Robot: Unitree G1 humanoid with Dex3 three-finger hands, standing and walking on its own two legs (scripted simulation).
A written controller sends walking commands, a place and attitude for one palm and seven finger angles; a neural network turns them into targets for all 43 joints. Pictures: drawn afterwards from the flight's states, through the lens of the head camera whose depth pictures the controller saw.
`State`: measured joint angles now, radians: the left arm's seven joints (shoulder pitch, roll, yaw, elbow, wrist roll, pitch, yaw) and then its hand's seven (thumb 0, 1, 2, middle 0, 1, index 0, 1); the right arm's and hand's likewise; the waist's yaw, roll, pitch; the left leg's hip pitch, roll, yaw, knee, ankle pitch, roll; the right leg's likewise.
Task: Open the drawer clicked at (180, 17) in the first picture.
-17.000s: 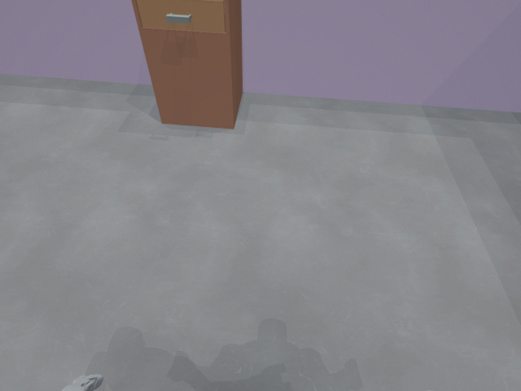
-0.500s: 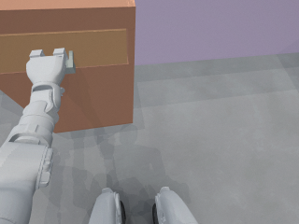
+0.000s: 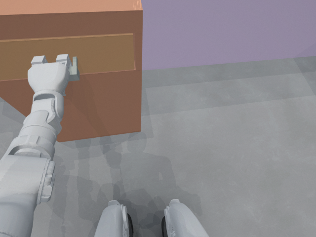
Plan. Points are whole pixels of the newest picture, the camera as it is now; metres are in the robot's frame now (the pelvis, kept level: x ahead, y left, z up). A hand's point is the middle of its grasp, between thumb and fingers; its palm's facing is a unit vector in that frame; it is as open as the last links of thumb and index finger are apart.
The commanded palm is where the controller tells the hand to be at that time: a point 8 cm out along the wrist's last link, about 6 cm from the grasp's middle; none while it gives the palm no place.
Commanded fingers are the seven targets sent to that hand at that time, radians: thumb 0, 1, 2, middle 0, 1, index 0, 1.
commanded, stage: pull the drawer open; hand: left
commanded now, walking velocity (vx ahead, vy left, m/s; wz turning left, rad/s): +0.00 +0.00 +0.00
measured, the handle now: (56, 68) +0.57 +0.23 +0.00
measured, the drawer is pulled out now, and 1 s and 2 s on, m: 0.00 0.11 0.22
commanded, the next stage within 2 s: none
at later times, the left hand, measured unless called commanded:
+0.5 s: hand (58, 104) +0.47 +0.22 -0.02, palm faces -0.04 -0.06 -1.00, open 6.2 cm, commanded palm +0.42 +0.21 +0.03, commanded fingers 0.00 0.90 0.90 -0.40 -1.35 -0.40 -1.35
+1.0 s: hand (57, 127) +0.40 +0.21 -0.02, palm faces -0.03 -0.05 -1.00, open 6.2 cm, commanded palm +0.36 +0.21 +0.03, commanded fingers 0.00 0.90 0.90 -0.40 -1.35 -0.40 -1.35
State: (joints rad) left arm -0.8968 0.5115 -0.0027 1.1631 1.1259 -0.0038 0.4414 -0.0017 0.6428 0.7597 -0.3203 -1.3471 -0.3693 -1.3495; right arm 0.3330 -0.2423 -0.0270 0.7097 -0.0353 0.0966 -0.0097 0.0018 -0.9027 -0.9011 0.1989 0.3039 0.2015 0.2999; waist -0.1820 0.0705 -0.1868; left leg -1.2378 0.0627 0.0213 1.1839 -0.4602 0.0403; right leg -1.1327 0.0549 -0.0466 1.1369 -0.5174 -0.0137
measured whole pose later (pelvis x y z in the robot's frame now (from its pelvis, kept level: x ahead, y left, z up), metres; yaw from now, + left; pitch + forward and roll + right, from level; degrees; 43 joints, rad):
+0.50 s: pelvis +0.04 +0.01 +0.03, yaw -1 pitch +26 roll -3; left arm -0.56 0.37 -0.02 0.91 1.12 0.00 0.52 0.01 0.67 0.74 -0.26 -1.35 -0.34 -1.33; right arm 0.29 -0.23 -0.07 0.69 -0.04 0.14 0.01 0.00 -0.90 -0.90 0.20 0.30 0.20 0.30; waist -0.10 0.05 -0.21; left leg -1.04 0.06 0.06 1.07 -0.48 0.05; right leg -0.95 0.05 0.00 1.02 -0.52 0.00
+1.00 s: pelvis +0.03 +0.00 +0.03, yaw +1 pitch +22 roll -2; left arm -0.36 0.30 -0.09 0.78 1.13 0.04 0.55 0.00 0.66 0.76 -0.27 -1.35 -0.35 -1.33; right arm 0.23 -0.22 -0.07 0.67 -0.03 0.15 0.00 0.00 -0.90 -0.90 0.20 0.30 0.20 0.30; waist -0.06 0.05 -0.21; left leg -0.96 0.04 0.05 1.04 -0.47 0.04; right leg -0.87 0.04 -0.01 1.01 -0.52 -0.01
